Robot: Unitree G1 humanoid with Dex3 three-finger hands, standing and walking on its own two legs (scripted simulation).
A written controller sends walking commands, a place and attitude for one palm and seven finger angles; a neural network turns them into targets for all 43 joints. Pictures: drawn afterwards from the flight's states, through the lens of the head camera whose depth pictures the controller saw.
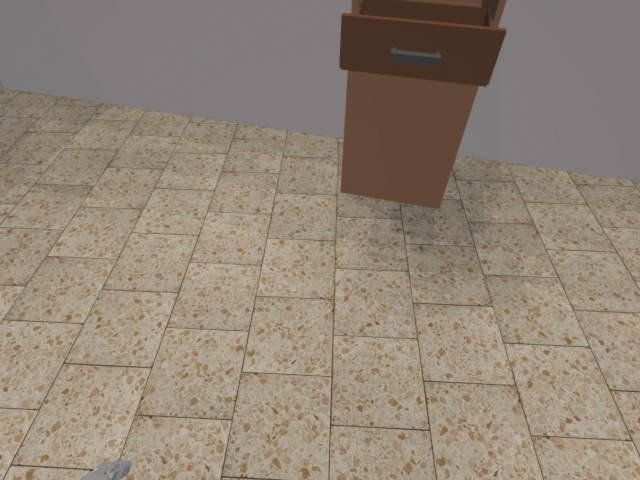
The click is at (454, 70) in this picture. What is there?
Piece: drawer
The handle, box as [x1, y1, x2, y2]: [389, 47, 440, 66]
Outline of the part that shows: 390,51 389,61 438,66 439,64 439,51 436,51 435,54 397,50 396,47 393,47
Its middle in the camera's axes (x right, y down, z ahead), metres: +0.25 -0.49 +1.04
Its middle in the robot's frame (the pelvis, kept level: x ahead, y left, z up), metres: +1.12 -0.19 +0.04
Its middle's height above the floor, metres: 0.81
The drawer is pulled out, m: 0.30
